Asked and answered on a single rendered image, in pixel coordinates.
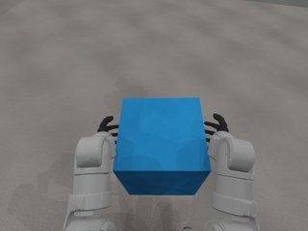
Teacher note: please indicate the left robot upper arm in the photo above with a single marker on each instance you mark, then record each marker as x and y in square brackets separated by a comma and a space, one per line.
[91, 224]

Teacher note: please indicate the right robot upper arm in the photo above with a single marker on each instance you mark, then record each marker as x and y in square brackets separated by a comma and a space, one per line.
[227, 226]

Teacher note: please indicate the robot left hand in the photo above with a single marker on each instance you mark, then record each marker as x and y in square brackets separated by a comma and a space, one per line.
[104, 128]

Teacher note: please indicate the robot right hand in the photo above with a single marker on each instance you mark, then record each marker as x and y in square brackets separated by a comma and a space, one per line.
[222, 126]

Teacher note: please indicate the carton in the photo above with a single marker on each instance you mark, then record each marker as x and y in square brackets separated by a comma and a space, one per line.
[161, 146]

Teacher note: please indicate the right robot forearm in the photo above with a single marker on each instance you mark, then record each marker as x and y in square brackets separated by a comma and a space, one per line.
[235, 165]

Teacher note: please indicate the robot right shin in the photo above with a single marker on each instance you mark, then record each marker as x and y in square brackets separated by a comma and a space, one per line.
[187, 227]

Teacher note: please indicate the left robot forearm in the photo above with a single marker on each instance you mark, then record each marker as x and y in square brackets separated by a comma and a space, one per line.
[92, 165]

